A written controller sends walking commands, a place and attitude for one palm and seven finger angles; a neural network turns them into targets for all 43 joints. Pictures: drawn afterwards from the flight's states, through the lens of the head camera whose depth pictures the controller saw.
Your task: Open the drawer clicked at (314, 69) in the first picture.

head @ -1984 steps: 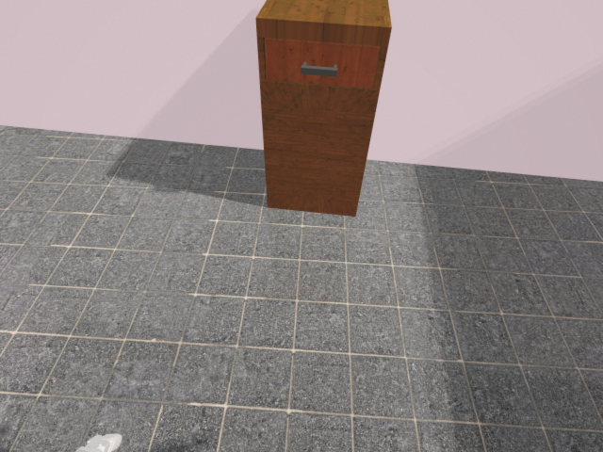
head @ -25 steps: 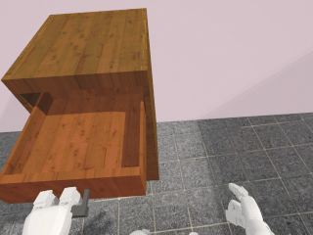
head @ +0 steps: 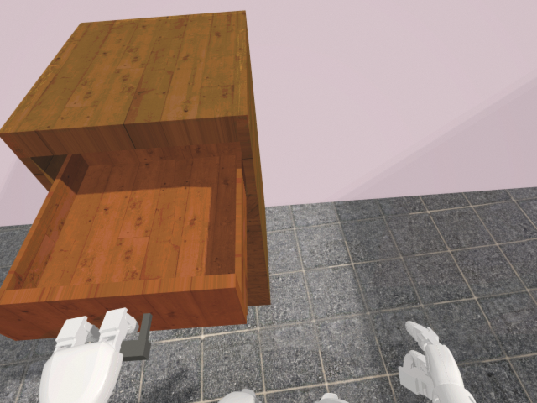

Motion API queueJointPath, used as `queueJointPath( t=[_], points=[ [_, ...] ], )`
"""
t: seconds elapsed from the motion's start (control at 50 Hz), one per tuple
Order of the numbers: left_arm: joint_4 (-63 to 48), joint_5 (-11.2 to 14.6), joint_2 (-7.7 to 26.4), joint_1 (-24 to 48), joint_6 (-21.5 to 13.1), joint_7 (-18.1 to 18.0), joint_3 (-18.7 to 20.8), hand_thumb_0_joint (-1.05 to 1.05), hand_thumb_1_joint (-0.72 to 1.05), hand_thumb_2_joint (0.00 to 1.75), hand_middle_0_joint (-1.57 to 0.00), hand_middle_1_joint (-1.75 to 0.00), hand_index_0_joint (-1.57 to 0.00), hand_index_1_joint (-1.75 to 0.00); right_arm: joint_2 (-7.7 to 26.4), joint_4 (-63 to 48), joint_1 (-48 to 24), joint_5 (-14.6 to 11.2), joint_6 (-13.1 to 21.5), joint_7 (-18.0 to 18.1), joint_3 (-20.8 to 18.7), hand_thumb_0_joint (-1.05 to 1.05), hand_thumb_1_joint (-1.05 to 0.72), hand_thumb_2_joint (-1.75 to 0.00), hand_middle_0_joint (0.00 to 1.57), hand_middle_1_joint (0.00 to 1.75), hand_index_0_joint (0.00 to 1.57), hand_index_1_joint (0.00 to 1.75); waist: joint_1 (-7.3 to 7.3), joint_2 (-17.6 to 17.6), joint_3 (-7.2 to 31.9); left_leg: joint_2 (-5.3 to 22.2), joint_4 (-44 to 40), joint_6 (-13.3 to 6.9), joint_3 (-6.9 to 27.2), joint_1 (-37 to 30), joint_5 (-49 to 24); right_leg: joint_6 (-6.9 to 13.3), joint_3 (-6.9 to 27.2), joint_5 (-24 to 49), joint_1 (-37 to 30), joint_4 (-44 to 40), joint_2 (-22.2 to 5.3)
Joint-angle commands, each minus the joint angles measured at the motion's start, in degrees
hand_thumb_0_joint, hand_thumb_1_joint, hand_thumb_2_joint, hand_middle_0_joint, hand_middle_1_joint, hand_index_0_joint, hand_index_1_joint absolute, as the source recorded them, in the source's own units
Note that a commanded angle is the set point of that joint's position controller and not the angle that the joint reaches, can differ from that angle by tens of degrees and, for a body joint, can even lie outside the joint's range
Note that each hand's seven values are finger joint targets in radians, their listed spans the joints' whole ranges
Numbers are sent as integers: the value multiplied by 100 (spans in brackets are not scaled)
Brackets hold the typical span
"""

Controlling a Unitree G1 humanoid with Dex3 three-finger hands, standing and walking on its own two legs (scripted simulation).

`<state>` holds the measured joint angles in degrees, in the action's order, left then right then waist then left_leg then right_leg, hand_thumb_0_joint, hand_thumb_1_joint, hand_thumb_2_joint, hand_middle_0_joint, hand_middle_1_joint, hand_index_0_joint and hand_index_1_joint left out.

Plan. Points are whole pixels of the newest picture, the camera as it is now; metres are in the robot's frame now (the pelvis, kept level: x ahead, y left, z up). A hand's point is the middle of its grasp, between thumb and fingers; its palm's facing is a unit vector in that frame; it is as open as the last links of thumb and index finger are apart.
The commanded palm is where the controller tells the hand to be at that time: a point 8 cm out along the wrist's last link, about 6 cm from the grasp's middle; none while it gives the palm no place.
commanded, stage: lift the hand off the handle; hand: left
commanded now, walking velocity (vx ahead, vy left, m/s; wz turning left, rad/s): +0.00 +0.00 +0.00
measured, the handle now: (107, 337) +0.19 +0.26 +0.01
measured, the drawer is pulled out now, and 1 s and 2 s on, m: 0.28 0.26 0.26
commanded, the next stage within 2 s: draw the hand back to the body in 1.46 s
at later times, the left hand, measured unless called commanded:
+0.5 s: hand (97, 350) +0.17 +0.25 +0.03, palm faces +0.01 -0.09 -1.00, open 13.7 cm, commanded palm +0.14 +0.25 +0.09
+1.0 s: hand (55, 334) +0.17 +0.27 +0.10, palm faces +0.07 -0.11 -0.99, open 13.9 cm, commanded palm +0.13 +0.26 +0.16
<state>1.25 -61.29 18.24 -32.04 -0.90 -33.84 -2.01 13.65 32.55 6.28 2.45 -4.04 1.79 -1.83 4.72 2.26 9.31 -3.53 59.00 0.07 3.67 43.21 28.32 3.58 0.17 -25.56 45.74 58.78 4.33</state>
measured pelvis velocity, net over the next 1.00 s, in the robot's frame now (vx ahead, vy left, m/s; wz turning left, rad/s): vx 0.03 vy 0.02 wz -0.02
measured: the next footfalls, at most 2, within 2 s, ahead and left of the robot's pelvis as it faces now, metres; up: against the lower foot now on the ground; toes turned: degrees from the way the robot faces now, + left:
none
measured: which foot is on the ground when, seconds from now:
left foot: down 0.00-1.00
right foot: down 0.00-1.00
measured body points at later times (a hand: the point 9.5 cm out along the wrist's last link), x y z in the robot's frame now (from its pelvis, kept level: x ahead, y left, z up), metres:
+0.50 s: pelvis +0.02 +0.01 +0.02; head +0.04 -0.02 +0.47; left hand +0.17 +0.25 +0.09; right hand +0.24 -0.21 -0.06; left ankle +0.01 +0.12 -0.67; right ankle +0.03 -0.08 -0.67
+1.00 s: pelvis +0.03 +0.02 +0.04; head +0.03 +0.00 +0.49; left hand +0.16 +0.27 +0.15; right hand +0.26 -0.17 -0.03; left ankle +0.01 +0.12 -0.67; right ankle +0.03 -0.08 -0.67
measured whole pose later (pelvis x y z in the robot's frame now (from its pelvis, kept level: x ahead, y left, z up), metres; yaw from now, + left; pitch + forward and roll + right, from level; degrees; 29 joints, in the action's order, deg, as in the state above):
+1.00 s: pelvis +0.03 +0.02 +0.04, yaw -1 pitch +5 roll -1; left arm -21.2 -54.7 23.0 -39.0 6.1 -19.2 -1.4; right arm 13.4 29.5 7.4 0.3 -5.2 -0.3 1.2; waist 7.1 4.4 6.5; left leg -3.2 43.1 -2.0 3.1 23.2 24.2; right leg 1.6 2.1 -20.9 25.0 41.4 4.0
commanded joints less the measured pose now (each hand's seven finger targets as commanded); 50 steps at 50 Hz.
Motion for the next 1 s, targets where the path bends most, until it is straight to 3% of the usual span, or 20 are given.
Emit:
queueJointPath(
  t=[0.0,0.04,0.1,0.14,0.22,0.32,0.44,0.5,0.52,0.62,0.68,0.72,0.78,0.98],
  points=[
    [-943,-3,896,500,176,-237,671,0,-50,30,-30,-120,-30,-120,519,-926,-751,-12,270,54,-150,0,-90,-90,20,30,20,30,-94,-263,859,-6,-778,-214,-165,-321,-470,-70,417,349,-783,-1300,-251],
    [-791,9,876,488,274,-209,630,0,-50,30,-30,-120,-30,-120,503,-912,-755,-43,253,89,-142,0,-90,-90,20,30,20,30,-76,-417,789,-24,-793,-221,-187,-285,-442,-93,453,375,-868,-1363,-251],
    [-896,-1,884,748,378,-155,546,0,-50,30,-30,-120,-30,-120,511,-937,-801,-53,246,112,-103,0,-90,-90,20,30,20,30,-72,-151,885,-18,-873,-218,-187,-418,-517,-73,440,432,-920,-1371,-251],
    [-807,6,776,774,456,-99,388,0,-50,30,-30,-120,-30,-120,490,-903,-766,-72,242,120,-93,0,-90,-90,20,30,20,30,-94,-232,852,-10,-917,-221,-192,-500,-577,-91,392,530,-983,-1417,-250],
    [-1309,102,965,555,561,28,495,0,-50,30,-30,-120,-30,-120,477,-1021,-794,-96,231,131,-44,0,-90,-90,20,30,20,30,21,-134,1075,-22,-1109,-238,-219,-851,-888,-81,440,934,-1441,-1539,-248],
    [-1542,213,966,346,547,249,461,0,-50,30,-30,-120,-30,-120,469,-1039,-802,-102,257,93,13,0,-90,-90,20,30,20,30,-20,-231,641,25,-1329,-242,-179,-1050,-1042,-87,408,1112,-1517,-1746,-251],
    [-2033,286,904,-260,454,441,410,0,-50,30,-30,-120,-30,-120,475,-1143,-741,-100,279,-59,-21,0,-90,-90,20,30,20,30,70,-87,653,62,-1520,-229,-179,-1436,-1447,-56,335,1523,-1763,-1814,-240],
    [-2132,291,956,-336,449,511,458,0,-50,30,-30,-120,-30,-120,486,-1158,-736,-102,248,-115,-6,0,-90,-90,20,30,20,30,27,-208,458,79,-1608,-215,-160,-1469,-1445,-66,328,1451,-1765,-1906,-232],
    [-2209,280,936,-406,447,532,459,0,-50,30,-30,-120,-30,-120,484,-1189,-754,-106,248,-135,-11,0,-90,-90,20,30,20,30,74,-164,357,87,-1642,-221,-164,-1498,-1429,-62,323,1413,-1741,-1931,-231],
    [-2493,345,1117,-637,439,623,685,0,-50,30,-30,-120,-30,-120,475,-1220,-739,-116,226,-163,-3,0,-90,-90,20,30,20,30,137,-258,419,91,-1726,-217,-164,-1682,-1601,-72,379,1669,-1986,-2028,-246],
    [-2817,374,1055,-706,429,705,587,0,-50,30,-30,-120,-30,-120,486,-1237,-753,-113,234,-204,-4,0,-90,-90,20,30,20,30,150,42,460,119,-1763,-202,-152,-1930,-1910,-55,337,1900,-2016,-2042,-250],
    [-2999,455,1063,-822,478,783,573,0,-50,30,-30,-120,-30,-120,488,-1254,-730,-127,227,-223,13,0,-90,-90,20,30,20,30,150,47,490,150,-1803,-198,-152,-2020,-1991,-71,308,1909,-2101,-2083,-265],
    [-3069,494,1176,-707,506,921,658,0,-50,30,-30,-120,-30,-120,508,-1250,-744,-137,205,-205,33,0,-90,-90,20,30,20,30,120,-224,198,183,-1897,-213,-117,-2034,-1905,-105,332,1830,-2065,-2261,-268],
    [-3649,649,1280,-616,688,1368,655,0,-50,30,-30,-120,-30,-120,514,-1355,-738,-228,166,-185,115,0,-90,-90,20,30,20,30,223,-37,110,314,-2301,-179,-130,-2463,-2118,-132,186,1665,-2414,-2614,-306]
  ],
)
